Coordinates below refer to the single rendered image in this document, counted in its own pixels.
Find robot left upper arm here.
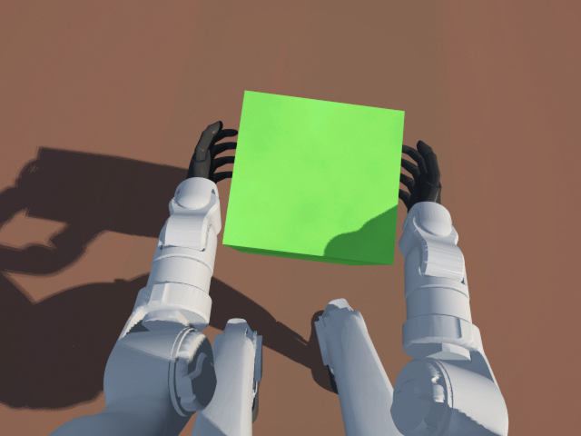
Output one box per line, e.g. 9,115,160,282
48,327,217,436

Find robot left hand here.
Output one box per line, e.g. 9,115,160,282
186,121,238,184

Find right robot forearm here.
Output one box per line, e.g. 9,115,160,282
399,202,499,388

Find robot right thigh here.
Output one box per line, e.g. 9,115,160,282
314,307,404,436

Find robot right upper arm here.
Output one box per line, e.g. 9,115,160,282
390,357,508,436

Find carton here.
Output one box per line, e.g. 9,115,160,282
222,91,405,265

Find left robot forearm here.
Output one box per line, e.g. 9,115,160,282
103,177,222,402

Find robot left foot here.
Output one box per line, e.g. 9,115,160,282
251,372,262,423

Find robot right hand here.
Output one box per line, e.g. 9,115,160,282
399,141,442,212

